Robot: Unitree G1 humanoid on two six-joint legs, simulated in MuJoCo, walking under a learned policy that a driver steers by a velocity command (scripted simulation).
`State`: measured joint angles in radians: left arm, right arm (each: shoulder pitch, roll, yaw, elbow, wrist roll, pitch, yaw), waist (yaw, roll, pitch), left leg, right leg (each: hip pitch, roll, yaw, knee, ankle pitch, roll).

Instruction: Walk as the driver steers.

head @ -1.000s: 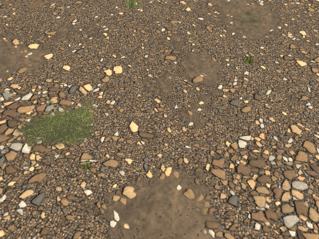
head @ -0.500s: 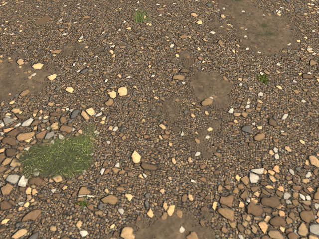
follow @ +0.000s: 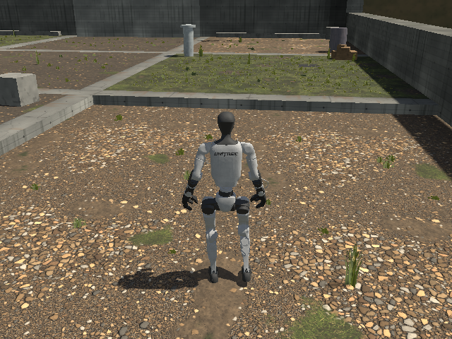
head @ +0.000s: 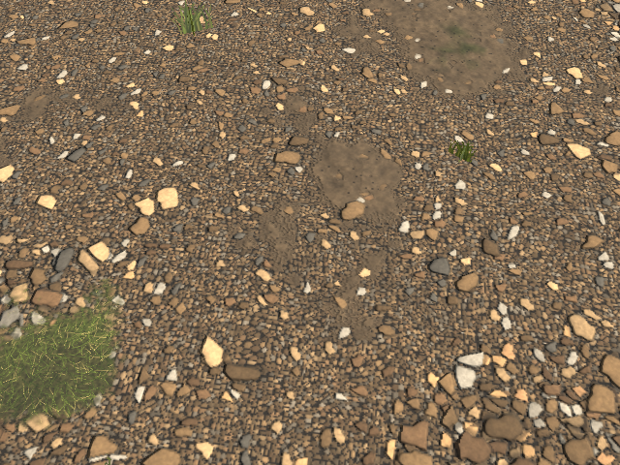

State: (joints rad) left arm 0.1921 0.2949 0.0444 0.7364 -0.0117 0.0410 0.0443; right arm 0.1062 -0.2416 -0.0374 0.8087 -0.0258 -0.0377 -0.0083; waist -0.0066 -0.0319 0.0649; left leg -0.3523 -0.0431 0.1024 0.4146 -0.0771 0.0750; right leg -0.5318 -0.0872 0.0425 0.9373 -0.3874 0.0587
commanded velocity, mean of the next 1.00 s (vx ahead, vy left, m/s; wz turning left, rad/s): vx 0.68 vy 0.00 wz -0.65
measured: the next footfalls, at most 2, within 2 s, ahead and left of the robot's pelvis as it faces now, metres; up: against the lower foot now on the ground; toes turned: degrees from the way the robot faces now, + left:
right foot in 0.20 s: +0.03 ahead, -0.14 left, +0.00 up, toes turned -12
left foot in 0.66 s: +0.43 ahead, -0.08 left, +0.00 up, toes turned -35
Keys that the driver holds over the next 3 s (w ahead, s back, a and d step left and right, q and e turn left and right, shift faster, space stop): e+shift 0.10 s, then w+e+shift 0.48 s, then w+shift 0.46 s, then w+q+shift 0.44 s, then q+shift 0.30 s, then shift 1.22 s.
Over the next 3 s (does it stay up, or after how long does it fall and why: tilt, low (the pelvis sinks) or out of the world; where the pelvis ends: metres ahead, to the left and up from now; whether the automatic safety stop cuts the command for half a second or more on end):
stays up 1.31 -0.68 0.00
